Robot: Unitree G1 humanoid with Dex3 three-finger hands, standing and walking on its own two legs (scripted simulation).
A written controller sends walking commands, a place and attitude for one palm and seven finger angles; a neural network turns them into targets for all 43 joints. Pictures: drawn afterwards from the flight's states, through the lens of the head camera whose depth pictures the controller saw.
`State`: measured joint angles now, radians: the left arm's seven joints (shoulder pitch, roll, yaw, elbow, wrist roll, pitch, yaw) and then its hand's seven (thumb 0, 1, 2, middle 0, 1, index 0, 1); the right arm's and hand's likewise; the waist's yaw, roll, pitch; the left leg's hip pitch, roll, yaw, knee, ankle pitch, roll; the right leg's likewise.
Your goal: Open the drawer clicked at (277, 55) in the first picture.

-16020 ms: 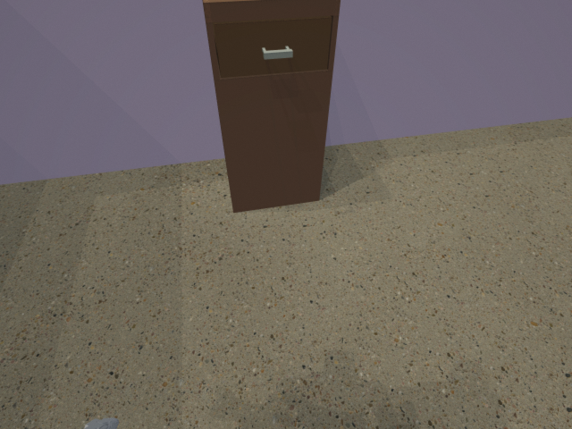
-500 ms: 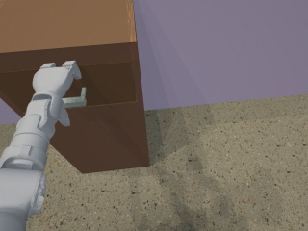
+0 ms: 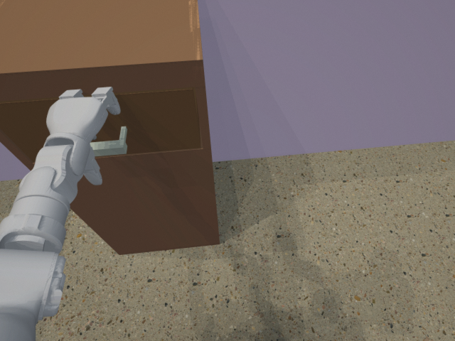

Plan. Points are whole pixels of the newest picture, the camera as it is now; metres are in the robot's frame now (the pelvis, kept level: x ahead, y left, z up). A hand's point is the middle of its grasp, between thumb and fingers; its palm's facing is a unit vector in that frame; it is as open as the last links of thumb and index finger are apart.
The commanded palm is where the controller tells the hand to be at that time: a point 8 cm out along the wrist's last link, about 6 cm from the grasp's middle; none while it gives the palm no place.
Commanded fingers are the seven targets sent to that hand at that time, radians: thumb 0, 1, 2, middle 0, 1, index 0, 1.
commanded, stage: move the hooked fingers above the handle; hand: left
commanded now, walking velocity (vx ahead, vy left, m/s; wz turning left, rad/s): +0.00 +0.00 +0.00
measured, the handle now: (102, 140) +0.50 +0.26 +0.03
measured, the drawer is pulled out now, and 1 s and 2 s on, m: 0.00 0.00 0.00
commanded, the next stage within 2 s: lower the fingers behind the handle in 1.26 s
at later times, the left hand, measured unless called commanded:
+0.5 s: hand (94, 142) +0.45 +0.24 +0.08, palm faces -0.01 -0.04 -1.00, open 13.8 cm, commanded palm +0.44 +0.26 +0.14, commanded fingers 0.00 -0.50 0.30 -0.30 -1.20 -0.30 -1.20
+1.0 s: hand (90, 144) +0.45 +0.25 +0.08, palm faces -0.05 -0.03 -1.00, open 13.8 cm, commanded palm +0.44 +0.26 +0.14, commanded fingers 0.00 -0.50 0.30 -0.30 -1.20 -0.30 -1.20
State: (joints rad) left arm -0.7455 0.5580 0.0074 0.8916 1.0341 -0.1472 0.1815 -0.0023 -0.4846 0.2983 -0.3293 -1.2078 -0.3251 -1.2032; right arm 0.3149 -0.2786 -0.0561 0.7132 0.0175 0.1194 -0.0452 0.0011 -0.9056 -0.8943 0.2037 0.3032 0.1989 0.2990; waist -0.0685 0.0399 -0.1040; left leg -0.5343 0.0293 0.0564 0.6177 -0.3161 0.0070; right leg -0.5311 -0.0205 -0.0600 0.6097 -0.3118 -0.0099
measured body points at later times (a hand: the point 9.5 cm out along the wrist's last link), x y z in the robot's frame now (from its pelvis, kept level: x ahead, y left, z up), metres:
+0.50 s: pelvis +0.00 +0.01 +0.00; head +0.06 +0.00 +0.45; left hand +0.45 +0.24 +0.14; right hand +0.05 -0.27 -0.13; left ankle -0.02 +0.11 -0.72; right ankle -0.02 -0.11 -0.72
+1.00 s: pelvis +0.00 +0.00 +0.00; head +0.06 -0.01 +0.45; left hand +0.45 +0.25 +0.13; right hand +0.03 -0.28 -0.13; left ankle -0.02 +0.11 -0.72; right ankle -0.02 -0.11 -0.72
